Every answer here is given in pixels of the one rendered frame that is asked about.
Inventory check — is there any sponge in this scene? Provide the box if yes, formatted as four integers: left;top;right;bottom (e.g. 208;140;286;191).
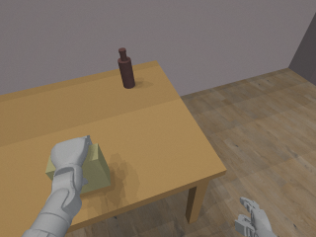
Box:
45;143;111;195

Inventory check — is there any right robot hand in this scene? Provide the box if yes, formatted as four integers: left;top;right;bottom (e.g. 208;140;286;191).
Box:
234;197;273;237

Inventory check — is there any table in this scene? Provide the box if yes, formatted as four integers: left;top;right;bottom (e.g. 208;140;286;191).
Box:
0;60;227;237

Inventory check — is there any left robot hand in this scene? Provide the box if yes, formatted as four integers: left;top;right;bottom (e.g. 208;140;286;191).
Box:
50;135;93;186

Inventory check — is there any left robot forearm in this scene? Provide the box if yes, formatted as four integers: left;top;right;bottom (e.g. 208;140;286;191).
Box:
21;164;83;237

